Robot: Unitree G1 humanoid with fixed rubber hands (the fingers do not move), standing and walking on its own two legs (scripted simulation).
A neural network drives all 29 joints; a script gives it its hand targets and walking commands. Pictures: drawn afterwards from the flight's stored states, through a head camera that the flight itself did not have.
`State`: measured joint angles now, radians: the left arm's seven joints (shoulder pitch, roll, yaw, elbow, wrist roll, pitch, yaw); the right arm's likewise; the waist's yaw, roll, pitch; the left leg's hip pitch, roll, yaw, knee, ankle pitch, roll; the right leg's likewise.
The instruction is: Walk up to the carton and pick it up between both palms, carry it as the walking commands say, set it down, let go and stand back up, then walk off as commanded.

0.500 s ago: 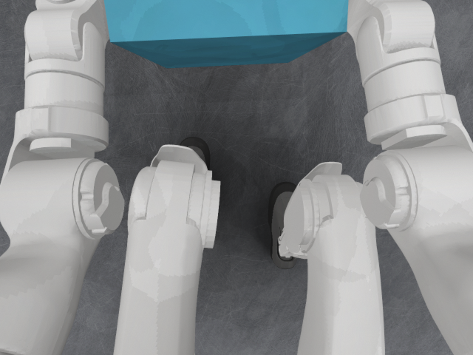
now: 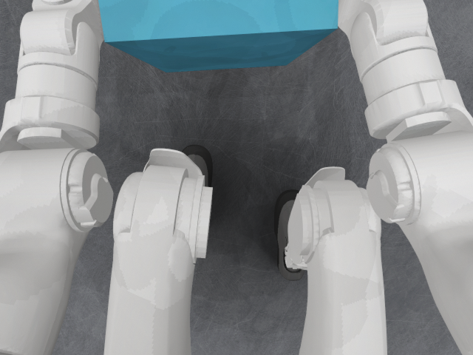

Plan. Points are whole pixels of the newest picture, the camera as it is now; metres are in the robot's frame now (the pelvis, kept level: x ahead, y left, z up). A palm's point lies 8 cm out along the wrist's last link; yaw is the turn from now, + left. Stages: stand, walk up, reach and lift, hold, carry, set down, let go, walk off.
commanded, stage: set down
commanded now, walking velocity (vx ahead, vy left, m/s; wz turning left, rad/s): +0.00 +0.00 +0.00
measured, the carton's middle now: out of the picture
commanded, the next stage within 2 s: none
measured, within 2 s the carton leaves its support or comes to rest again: rests again in 0.48 s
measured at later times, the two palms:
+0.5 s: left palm out of the picture +0.51 +0.26 -0.17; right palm out of the picture +0.57 -0.04 -0.17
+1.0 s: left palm out of the picture +0.51 +0.27 -0.17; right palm out of the picture +0.57 -0.05 -0.17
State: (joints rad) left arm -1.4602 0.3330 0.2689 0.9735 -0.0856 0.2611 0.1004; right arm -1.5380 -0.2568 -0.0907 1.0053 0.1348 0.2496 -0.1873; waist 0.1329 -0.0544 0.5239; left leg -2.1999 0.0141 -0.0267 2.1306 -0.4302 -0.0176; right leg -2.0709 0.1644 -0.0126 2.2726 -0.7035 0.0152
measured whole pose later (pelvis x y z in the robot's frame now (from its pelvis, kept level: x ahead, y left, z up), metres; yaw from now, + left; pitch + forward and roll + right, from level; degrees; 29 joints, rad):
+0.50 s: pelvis +0.00 +0.00 -0.01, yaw +0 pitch +29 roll +2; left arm -1.48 0.37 0.27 1.08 -0.09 0.22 0.06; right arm -1.58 -0.24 -0.08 1.08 0.10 0.23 -0.18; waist 0.13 -0.05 0.52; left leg -2.23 0.04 0.00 2.14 -0.42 -0.01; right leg -2.12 0.19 0.01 2.29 -0.68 0.03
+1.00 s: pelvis +0.00 +0.00 -0.01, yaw +0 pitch +30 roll +2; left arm -1.48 0.38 0.31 1.11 -0.06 0.19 0.00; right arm -1.56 -0.23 -0.15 1.05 0.02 0.21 -0.11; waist 0.13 -0.06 0.52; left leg -2.23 0.04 0.00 2.14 -0.42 -0.01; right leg -2.13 0.19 0.02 2.30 -0.68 0.02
